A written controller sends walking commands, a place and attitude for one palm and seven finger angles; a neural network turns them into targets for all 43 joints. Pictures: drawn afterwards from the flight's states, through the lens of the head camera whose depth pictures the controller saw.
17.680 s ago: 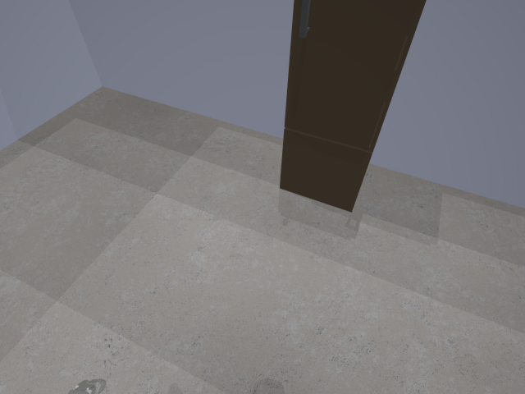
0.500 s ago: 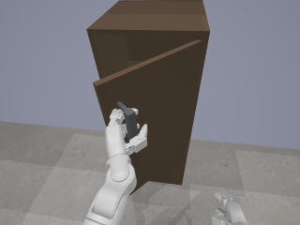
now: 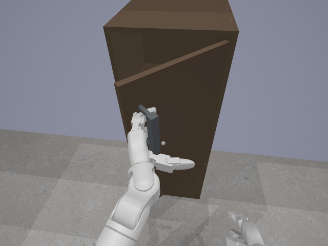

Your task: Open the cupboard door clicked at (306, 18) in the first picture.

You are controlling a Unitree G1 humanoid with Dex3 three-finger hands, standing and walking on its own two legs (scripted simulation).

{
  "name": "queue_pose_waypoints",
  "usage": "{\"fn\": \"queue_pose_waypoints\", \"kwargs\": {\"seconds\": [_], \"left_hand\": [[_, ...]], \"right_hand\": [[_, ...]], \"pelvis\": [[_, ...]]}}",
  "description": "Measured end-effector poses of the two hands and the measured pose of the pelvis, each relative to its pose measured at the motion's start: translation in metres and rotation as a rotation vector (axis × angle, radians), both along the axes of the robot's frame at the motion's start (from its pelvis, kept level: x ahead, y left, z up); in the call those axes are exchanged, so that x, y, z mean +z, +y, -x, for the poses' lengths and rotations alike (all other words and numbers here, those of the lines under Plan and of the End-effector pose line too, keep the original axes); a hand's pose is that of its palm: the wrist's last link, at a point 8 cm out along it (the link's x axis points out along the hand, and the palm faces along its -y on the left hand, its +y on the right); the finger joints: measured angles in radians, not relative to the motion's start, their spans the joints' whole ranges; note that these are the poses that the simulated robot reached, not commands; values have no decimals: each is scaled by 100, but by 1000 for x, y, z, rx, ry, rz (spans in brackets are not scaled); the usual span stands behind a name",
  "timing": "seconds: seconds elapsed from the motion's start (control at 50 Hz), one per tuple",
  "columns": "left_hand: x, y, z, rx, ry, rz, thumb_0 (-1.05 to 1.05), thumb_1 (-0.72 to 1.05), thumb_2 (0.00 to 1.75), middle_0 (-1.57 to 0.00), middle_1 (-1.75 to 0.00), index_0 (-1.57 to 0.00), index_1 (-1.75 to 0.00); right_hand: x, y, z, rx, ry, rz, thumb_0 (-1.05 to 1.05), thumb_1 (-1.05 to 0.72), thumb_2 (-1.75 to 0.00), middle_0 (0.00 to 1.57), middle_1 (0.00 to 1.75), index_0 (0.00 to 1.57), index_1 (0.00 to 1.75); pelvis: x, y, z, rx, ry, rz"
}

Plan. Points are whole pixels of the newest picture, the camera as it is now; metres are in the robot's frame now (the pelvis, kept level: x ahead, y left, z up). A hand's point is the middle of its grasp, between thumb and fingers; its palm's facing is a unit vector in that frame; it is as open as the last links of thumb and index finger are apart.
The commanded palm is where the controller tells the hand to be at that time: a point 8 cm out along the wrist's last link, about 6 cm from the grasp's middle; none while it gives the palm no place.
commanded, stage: open thumb and fingers to let go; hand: left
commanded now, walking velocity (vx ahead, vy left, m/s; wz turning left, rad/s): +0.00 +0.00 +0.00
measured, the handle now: (148, 130) +0.36 +0.07 +0.13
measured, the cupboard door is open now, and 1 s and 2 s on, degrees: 46 50 50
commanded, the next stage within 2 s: slide the hand sideways off the handle in 0.08 s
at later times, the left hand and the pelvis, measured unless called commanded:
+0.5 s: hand (163, 155) +0.28 +0.03 +0.13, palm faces -0.16 -0.99 +0.01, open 16.4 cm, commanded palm +0.25 +0.07 +0.13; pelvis -0.01 +0.01 +0.00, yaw +0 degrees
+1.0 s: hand (148, 169) +0.25 +0.05 +0.12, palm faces -0.13 -0.99 +0.01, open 16.3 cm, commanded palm +0.21 +0.12 +0.13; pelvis +0.02 -0.01 +0.00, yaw -1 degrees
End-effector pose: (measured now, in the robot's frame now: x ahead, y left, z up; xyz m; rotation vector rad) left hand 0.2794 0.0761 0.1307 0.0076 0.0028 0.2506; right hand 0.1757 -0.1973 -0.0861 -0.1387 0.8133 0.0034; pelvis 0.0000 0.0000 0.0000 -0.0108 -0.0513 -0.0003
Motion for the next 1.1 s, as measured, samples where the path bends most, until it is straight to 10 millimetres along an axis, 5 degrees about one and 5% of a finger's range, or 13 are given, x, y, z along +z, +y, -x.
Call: {"fn": "queue_pose_waypoints", "kwargs": {"seconds": [0.22,0.38,0.6,1.1], "left_hand": [[0,-2,3,-36,0,-9,-2,-50,30,-31,-54,-29,-55],[-3,9,9,-436,-54,-40,-2,-50,30,-22,-38,-15,-39],[-3,3,19,-404,-57,22,-2,-51,30,-12,-31,-13,-31],[-7,44,57,-368,-15,8,-2,-50,30,-17,-31,-17,-31]], "right_hand": [[0,2,6,5,9,7,2,-90,-90,20,30,20,30],[5,-4,16,-31,-34,23,2,-90,-90,20,30,20,30],[14,-4,18,-44,-79,-4,2,-90,-90,20,30,20,30],[32,-20,-37,-15,-186,11,2,-90,-90,20,30,20,30]], "pelvis": [[-1,3,6,0,-6,2],[0,7,11,9,-13,-3],[1,6,7,-20,-11,-9],[2,-10,-26,-21,19,-18]]}}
